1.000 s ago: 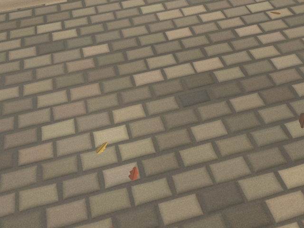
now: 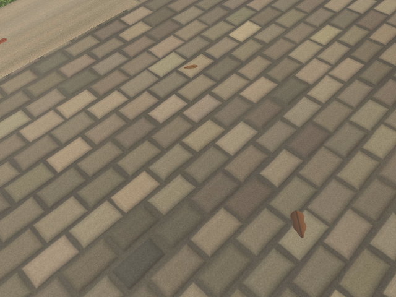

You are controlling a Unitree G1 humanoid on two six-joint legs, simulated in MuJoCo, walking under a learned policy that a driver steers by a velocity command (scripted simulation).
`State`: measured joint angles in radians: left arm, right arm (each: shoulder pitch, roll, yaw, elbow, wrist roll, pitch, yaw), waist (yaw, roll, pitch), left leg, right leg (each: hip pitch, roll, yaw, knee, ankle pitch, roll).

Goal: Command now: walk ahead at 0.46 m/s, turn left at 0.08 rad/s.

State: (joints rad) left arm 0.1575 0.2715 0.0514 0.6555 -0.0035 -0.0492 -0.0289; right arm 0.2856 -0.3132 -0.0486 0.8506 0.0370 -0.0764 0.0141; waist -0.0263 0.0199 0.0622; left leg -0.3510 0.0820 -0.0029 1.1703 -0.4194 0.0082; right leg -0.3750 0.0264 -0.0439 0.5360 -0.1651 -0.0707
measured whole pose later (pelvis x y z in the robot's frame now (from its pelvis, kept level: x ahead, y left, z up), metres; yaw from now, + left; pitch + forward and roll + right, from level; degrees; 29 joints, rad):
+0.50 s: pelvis +0.20 +0.03 +0.00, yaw +15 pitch +2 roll -1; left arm 0.11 0.30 0.06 0.75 0.00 -0.01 0.02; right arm 0.16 -0.30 -0.07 0.67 0.00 -0.01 0.02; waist -0.02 -0.01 0.07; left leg -0.44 -0.07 -0.01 0.51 -0.11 0.08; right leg -0.46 0.03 0.03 1.20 -0.51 0.03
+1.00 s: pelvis +0.27 -0.01 +0.01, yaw +33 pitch +2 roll +1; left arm 0.17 0.26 0.06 0.74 0.02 0.00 0.04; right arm 0.20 -0.36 -0.11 0.63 0.02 0.07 -0.02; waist 0.01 0.05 0.03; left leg -0.55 -0.05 -0.08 1.12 -0.39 -0.09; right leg -0.26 -0.03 -0.02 0.45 -0.23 -0.01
